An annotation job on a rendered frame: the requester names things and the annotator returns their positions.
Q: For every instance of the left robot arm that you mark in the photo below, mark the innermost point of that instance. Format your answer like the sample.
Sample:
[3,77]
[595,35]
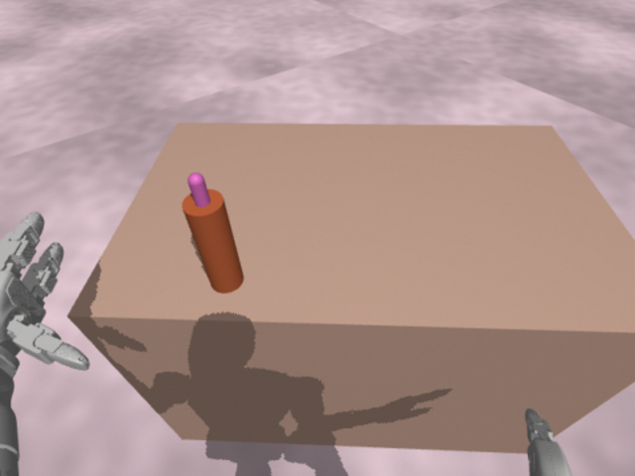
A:
[9,446]

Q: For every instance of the left robot hand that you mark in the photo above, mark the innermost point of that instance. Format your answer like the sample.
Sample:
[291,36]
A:
[21,303]

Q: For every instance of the right robot hand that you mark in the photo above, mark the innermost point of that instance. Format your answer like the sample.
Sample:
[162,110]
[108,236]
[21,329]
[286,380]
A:
[545,456]

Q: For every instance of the bottle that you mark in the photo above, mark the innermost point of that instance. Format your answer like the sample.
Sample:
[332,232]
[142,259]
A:
[209,224]

